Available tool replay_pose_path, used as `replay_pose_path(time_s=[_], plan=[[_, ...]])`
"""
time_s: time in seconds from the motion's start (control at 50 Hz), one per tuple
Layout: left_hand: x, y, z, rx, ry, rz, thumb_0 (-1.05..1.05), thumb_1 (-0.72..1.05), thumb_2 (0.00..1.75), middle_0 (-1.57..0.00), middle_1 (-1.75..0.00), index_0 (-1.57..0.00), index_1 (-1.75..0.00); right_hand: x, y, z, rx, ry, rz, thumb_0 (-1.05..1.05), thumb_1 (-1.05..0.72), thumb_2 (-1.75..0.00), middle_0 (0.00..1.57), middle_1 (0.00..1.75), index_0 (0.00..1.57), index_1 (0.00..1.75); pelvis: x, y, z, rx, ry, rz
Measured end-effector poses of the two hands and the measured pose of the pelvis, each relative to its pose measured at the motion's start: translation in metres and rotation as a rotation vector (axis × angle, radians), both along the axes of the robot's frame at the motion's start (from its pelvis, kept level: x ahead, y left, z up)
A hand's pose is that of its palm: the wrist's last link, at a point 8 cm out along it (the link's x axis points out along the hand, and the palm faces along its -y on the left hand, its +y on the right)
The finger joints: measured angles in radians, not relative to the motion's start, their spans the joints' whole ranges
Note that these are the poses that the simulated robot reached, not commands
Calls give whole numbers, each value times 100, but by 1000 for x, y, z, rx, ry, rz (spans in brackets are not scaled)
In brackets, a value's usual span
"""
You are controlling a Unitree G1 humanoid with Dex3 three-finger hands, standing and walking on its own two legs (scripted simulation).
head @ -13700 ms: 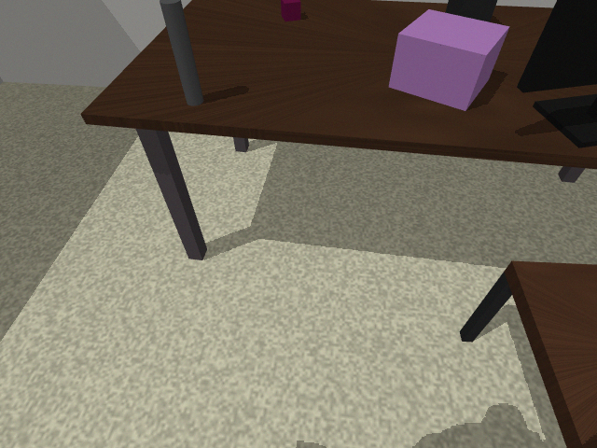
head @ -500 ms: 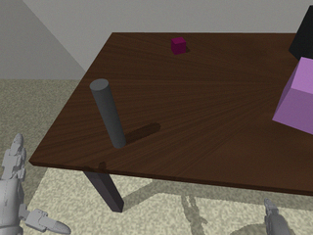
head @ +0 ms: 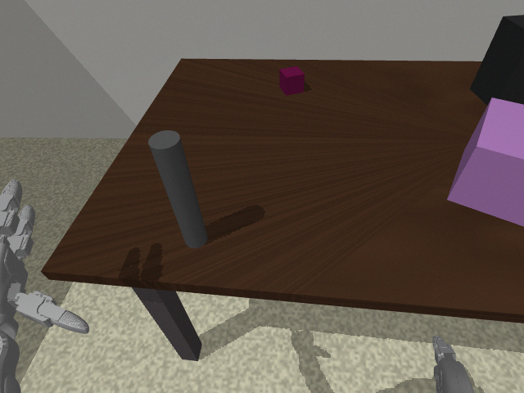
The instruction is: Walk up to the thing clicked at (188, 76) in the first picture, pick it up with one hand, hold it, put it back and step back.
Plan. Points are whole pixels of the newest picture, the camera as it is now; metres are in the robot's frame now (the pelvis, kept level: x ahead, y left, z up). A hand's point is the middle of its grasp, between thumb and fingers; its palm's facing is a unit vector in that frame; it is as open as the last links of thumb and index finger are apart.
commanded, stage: go down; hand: left
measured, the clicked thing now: (182, 197) +0.42 +0.17 +0.08
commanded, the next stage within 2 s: none
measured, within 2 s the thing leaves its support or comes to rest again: neither
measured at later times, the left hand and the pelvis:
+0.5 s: hand (41, 225) +0.31 +0.33 +0.14, palm faces +0.11 -0.99 -0.04, open 17.5 cm; pelvis +0.00 +0.01 +0.00, yaw -1 degrees
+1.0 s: hand (38, 211) +0.33 +0.34 +0.15, palm faces +0.09 -1.00 -0.01, open 17.6 cm; pelvis +0.01 +0.01 +0.00, yaw +0 degrees
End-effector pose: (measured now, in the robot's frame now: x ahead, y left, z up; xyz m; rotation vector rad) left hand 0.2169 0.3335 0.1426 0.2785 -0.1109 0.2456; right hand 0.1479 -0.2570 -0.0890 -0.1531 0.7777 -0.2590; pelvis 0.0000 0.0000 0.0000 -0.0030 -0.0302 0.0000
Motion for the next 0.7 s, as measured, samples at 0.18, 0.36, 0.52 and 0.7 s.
replay_pose_path(time_s=[0.18,0.36,0.52,0.7], plan=[[31,21,1,-123,51,-79,-1,-54,3,-6,-2,-5,-4,-7,6,0,-11,-8,-4,-1,52,-6,6,5,5,5,-4,3,1,0,19,-7],[51,37,0,-203,73,-114,-2,-54,4,-5,-2,-5,-4,-15,1,5,-64,-9,1,-1,53,-6,6,5,5,5,-6,5,2,-1,37,-10],[67,46,2,-245,95,-142,-2,-54,5,-5,-3,-4,-4,-14,2,8,-97,-16,5,-1,53,-6,6,5,5,5,-3,6,3,-4,59,-12],[77,50,2,-277,109,-155,-2,-56,5,-5,-3,-4,-4,-7,5,10,-107,-31,6,-1,53,-6,6,5,5,5,3,7,3,-6,73,-12]])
